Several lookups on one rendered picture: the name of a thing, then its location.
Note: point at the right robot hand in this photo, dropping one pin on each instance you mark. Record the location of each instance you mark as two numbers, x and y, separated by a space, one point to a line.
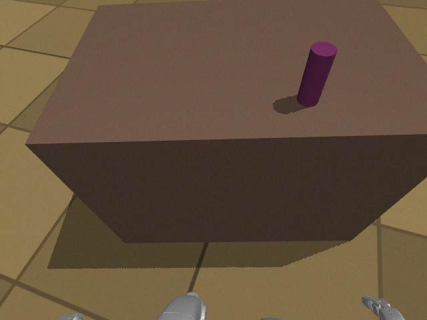
381 308

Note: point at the can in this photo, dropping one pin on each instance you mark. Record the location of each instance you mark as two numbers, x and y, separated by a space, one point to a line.
319 63

